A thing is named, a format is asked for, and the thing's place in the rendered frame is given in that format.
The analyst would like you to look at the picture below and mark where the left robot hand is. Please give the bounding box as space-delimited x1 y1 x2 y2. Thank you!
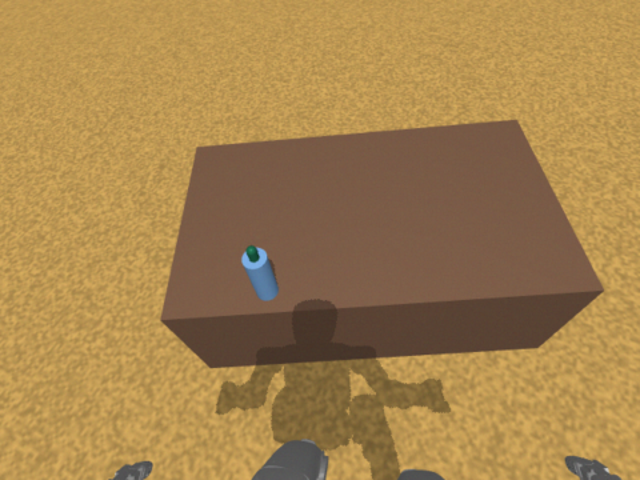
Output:
109 461 153 480

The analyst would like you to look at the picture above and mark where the bottle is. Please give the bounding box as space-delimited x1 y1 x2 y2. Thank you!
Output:
242 246 279 301

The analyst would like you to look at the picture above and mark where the right robot hand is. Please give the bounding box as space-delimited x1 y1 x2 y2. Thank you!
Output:
565 456 622 480

